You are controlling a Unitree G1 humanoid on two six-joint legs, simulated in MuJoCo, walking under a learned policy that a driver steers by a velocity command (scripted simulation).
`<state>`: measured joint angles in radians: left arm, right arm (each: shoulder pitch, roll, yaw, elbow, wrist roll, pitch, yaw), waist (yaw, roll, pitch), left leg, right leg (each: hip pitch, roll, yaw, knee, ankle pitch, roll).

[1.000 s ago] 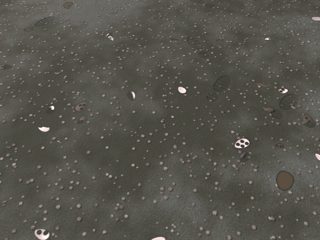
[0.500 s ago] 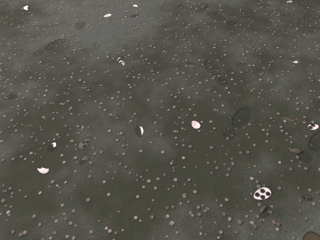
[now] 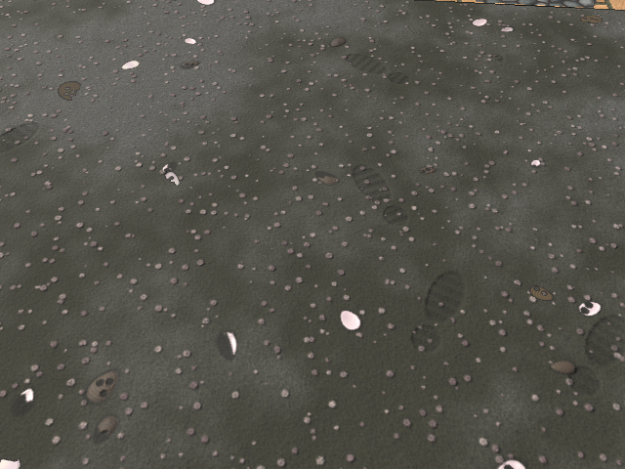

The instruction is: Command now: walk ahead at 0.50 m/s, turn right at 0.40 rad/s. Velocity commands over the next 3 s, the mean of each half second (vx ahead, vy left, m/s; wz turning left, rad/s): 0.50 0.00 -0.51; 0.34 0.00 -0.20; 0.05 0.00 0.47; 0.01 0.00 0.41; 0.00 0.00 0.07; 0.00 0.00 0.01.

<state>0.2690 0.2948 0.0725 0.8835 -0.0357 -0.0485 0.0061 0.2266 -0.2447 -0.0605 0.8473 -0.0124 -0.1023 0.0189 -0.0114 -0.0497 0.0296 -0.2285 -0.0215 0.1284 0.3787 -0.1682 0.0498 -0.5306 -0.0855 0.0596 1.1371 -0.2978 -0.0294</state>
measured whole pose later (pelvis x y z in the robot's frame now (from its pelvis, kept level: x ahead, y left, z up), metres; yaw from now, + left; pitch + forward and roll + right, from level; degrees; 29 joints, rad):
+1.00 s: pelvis +0.51 -0.11 -0.01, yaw -21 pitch +2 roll +0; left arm 0.22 0.28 0.06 0.75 0.00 0.00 0.03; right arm 0.12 -0.26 -0.04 0.78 0.00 -0.05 0.03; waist 0.00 -0.01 0.06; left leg -0.42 -0.07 -0.03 0.47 -0.08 0.05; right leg -0.43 0.03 0.07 1.14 -0.51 0.04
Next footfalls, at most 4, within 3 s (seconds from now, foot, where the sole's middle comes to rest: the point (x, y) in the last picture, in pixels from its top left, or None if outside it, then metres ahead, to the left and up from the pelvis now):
0.36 right None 0.34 -0.16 -0.78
0.84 left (350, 383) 0.68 -0.08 -0.78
1.26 right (448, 417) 0.60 -0.30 -0.78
1.68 left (327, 420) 0.59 -0.03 -0.78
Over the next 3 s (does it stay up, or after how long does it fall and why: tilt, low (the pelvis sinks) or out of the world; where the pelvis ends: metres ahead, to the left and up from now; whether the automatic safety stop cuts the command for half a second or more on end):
stays up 0.57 -0.16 0.00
